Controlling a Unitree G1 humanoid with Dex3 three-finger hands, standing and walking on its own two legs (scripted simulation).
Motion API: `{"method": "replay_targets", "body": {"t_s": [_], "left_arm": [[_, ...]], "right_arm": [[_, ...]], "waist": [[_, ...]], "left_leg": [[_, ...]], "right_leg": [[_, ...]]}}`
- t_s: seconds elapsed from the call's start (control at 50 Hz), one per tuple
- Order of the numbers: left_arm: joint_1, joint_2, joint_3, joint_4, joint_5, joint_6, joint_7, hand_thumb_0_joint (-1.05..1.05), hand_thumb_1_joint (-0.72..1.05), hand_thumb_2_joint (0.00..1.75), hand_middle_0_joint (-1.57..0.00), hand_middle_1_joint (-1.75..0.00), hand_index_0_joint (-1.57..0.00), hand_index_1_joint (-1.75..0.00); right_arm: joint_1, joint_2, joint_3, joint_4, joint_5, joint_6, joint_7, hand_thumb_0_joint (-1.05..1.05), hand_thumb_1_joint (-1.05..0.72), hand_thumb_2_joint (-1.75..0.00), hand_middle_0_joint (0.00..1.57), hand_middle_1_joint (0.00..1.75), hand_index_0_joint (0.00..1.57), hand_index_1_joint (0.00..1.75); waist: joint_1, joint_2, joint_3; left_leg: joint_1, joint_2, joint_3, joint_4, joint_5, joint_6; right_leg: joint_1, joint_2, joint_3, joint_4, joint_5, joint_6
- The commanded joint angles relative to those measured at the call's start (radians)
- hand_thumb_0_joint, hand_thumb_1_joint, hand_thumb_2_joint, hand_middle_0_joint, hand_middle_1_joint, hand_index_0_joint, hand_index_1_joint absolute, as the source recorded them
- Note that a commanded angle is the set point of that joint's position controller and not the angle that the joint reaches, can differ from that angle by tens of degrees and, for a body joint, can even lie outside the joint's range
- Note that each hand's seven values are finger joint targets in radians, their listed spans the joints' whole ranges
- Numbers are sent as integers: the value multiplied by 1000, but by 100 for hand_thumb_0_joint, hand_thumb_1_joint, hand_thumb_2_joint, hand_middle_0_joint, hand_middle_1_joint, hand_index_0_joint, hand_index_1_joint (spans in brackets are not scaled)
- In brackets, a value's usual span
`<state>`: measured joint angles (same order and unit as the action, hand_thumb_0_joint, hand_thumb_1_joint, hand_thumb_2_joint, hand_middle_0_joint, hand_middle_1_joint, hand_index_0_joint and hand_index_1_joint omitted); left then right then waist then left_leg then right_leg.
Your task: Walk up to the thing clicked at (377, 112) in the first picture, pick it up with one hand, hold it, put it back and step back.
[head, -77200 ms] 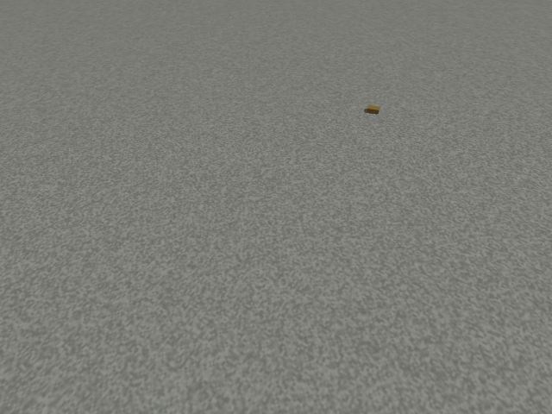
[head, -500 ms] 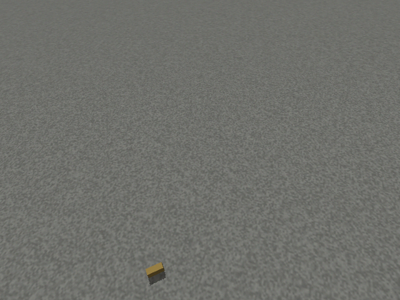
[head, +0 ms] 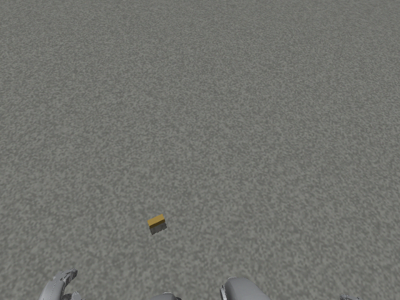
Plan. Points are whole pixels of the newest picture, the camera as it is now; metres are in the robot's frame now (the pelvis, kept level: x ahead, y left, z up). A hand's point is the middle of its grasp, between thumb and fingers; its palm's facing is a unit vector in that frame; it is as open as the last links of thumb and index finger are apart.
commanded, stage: step back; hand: left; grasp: from above
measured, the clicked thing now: (156, 221) +0.48 +0.19 -0.74
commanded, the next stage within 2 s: none
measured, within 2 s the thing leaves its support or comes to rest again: neither
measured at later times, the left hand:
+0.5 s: hand out of the picture +0.01 +0.28 -0.14, palm faces -0.01 -0.92 -0.40, open 7.4 cm
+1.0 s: hand out of the picture -0.20 +0.28 -0.17, palm faces -0.07 -0.92 -0.39, open 7.4 cm
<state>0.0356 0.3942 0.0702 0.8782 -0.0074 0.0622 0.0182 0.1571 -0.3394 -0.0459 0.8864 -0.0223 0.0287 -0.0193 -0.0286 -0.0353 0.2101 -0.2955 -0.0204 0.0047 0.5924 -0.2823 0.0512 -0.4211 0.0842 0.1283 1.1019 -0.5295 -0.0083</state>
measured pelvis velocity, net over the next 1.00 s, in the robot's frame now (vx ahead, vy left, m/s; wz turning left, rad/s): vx -0.28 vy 0.01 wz -0.10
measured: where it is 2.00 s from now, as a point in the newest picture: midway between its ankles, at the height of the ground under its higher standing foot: outside the picture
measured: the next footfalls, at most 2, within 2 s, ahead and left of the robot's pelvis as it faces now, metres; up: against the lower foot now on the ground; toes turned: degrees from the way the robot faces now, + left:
right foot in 0.18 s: -0.01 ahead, -0.13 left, +0.00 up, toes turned -1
left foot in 0.52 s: -0.11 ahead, +0.14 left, +0.00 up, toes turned -2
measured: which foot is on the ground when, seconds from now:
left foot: down 0.00-0.22, up 0.24-0.50, down 0.52-1.00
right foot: up 0.00-0.16, down 0.18-0.56, up 0.58-0.96, down 0.98-1.00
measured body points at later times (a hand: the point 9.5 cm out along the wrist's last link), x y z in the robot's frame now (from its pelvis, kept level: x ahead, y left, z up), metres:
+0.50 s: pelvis -0.12 +0.02 -0.01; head -0.05 +0.01 +0.43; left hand +0.01 +0.33 -0.12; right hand -0.02 -0.31 -0.13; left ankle -0.15 +0.14 -0.71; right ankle -0.05 -0.13 -0.73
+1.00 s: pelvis -0.28 +0.01 -0.02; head -0.22 +0.01 +0.42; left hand -0.19 +0.33 -0.14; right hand -0.14 -0.31 -0.12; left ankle -0.15 +0.14 -0.73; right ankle -0.31 -0.12 -0.74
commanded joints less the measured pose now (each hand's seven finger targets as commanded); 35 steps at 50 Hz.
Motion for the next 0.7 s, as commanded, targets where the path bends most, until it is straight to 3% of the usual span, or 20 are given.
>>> {"method": "replay_targets", "body": {"t_s": [0.0,0.1,0.14,0.16,0.18,0.2,0.22,0.24,0.26,0.3,0.44,0.48,0.5,0.52,0.54,0.56,0.58,0.62,0.64,0.68], "left_arm": [[34,171,52,-76,12,-31,14,0,90,90,-20,-30,-20,-30],[95,161,56,-62,21,-45,1,0,90,90,-20,-30,-20,-30],[179,152,54,-29,29,-51,0,0,90,90,-20,-30,-20,-30],[187,192,62,-30,38,-57,-1,0,90,90,-20,-30,-20,-30],[172,248,74,-47,40,-59,-2,0,90,90,-20,-30,-20,-30],[110,338,87,-79,38,-53,-3,0,90,90,-20,-30,-20,-30],[56,327,87,-112,48,-58,2,0,90,90,-20,-30,-20,-30],[34,287,83,-122,43,-58,6,0,90,90,-20,-30,-20,-30],[11,245,72,-129,35,-59,7,0,90,90,-20,-30,-20,-30],[-2,212,65,-135,41,-59,13,0,90,90,-20,-30,-20,-30],[114,209,63,-160,43,-41,21,0,90,90,-20,-30,-20,-30],[66,227,62,-176,22,-24,15,0,90,90,-20,-30,-20,-30],[77,205,54,-181,16,-14,10,0,90,90,-20,-30,-20,-30],[104,159,44,-189,14,-10,6,0,90,90,-20,-30,-20,-30],[89,148,45,-196,11,-10,14,0,90,90,-20,-30,-20,-30],[16,200,67,-185,22,-12,29,0,90,90,-20,-30,-20,-30],[15,222,70,-169,27,-10,29,0,90,90,-20,-30,-20,-30],[103,185,72,-138,5,-6,15,0,90,90,-20,-30,-20,-30],[169,179,70,-120,1,-3,10,0,90,90,-20,-30,-20,-30],[191,186,80,-110,11,-6,2,0,90,90,-20,-30,-20,-30]], "right_arm": [[48,-271,-70,-83,9,-27,-25,0,-90,-90,20,30,20,30],[6,-294,-68,-102,13,-20,-17,0,-90,-90,20,30,20,30],[-44,-290,-67,-110,22,-14,-10,0,-90,-90,20,30,20,30],[-51,-265,-60,-116,30,-12,-7,0,-90,-90,20,30,20,30],[-55,-237,-47,-128,34,-10,-5,0,-90,-90,20,30,20,30],[-77,-227,-56,-132,28,-3,-13,0,-90,-90,20,30,20,30],[-64,-252,-68,-113,20,2,-14,0,-90,-90,20,30,20,30],[-15,-262,-70,-95,19,-1,-8,0,-90,-90,20,30,20,30],[7,-257,-64,-74,27,0,-2,0,-90,-90,20,30,20,30],[26,-227,-53,-58,26,-4,-3,0,-90,-90,20,30,20,30],[21,-210,-43,-87,16,-24,-10,0,-90,-90,20,30,20,30],[109,-209,-52,-52,2,-33,-11,0,-90,-90,20,30,20,30],[96,-230,-65,-52,-8,-38,-10,0,-90,-90,20,30,20,30],[78,-304,-89,-64,-24,-39,-10,0,-90,-90,20,30,20,30],[13,-392,-98,-90,-26,-36,-2,0,-90,-90,20,30,20,30],[37,-434,-104,-93,-16,-35,-2,0,-90,-90,20,30,20,30],[-5,-401,-99,-90,-14,-38,-10,0,-90,-90,20,30,20,30],[-119,-314,-66,-119,-21,-38,-11,0,-90,-90,20,30,20,30],[-137,-285,-62,-119,-11,-40,-15,0,-90,-90,20,30,20,30],[-68,-262,-60,-110,-7,-44,-14,0,-90,-90,20,30,20,30]], "waist": [[-23,137,-261],[3,168,-290],[49,147,-308],[44,53,-322],[40,-92,-281],[74,-269,-214],[59,-212,-150],[31,-165,-127],[18,-94,-130],[9,-100,-172],[64,-182,-308],[12,-162,-323],[19,-102,-309],[34,67,-304],[44,236,-253],[-42,274,-225],[-20,234,-171],[59,181,-146],[89,171,-153],[59,154,-201]], "left_leg": [[323,282,-269,-66,695,214],[202,255,-240,-40,505,176],[86,214,-187,15,382,117],[-35,162,-150,68,266,67],[-166,48,-79,185,85,2],[-163,-81,-37,426,-308,-28],[-112,-60,-149,578,-361,-37],[-93,-44,-175,595,-326,-34],[-96,-81,-172,590,-267,-34],[-168,-118,-160,599,-224,-50],[-135,-2,-62,88,-223,-68],[9,-8,-1,-212,47,-53],[111,15,-44,-243,200,-41],[227,180,-273,-233,334,11],[187,352,-464,-250,426,124],[1,445,-583,-271,388,251],[-78,441,-548,-284,304,260],[-46,273,-274,-235,362,156],[12,234,-211,-217,346,128],[139,226,-229,-191,368,135]], "right_leg": [[-66,-37,-11,-133,-12,25],[118,-76,-100,-454,110,-14],[269,-85,-115,-628,329,-43],[337,-157,-2,-606,444,-67],[342,-290,184,-684,472,-146],[148,-497,406,-792,497,-321],[27,-526,438,-792,540,-348],[3,-493,362,-775,562,-320],[42,-393,198,-744,599,-272],[157,-305,83,-689,656,-209],[456,-319,74,-538,814,-194],[398,-284,15,-420,795,-142],[263,-240,-3,-381,657,-97],[53,-138,-42,-276,404,-47],[-112,16,-81,-141,-68,-20],[-24,-5,48,28,-161,-11],[-21,-29,71,125,-99,-16],[-58,10,103,196,9,-29],[-93,23,95,200,70,-28],[-106,30,68,192,88,6]]}}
